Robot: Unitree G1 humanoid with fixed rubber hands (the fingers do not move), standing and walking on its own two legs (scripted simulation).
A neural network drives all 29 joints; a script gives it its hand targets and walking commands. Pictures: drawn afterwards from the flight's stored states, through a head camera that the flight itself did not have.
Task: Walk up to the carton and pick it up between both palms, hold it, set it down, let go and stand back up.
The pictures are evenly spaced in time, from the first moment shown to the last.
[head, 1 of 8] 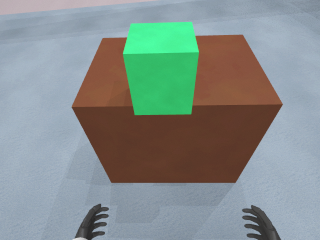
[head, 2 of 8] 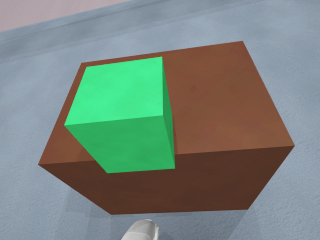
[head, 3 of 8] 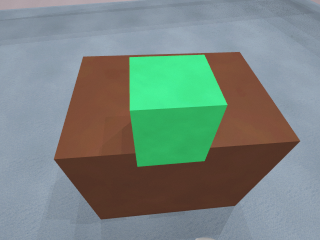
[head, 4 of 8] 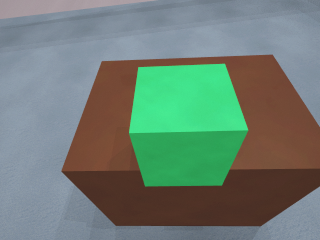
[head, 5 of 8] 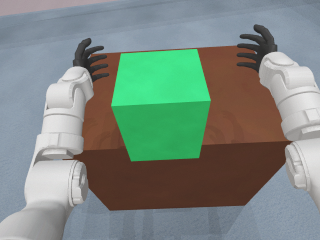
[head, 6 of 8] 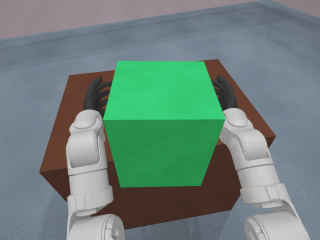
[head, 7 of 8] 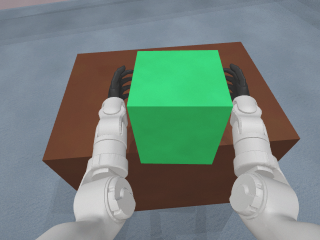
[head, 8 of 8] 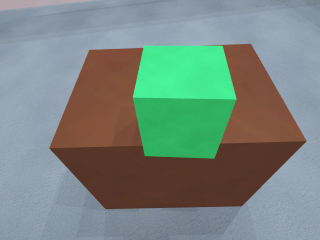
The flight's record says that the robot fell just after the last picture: no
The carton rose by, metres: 0.09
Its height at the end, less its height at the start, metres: +0.00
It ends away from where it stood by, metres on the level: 0.06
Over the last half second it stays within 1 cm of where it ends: yes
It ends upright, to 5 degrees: yes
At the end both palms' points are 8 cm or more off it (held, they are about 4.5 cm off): yes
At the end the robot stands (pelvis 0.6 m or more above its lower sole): yes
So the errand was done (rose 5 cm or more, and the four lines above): yes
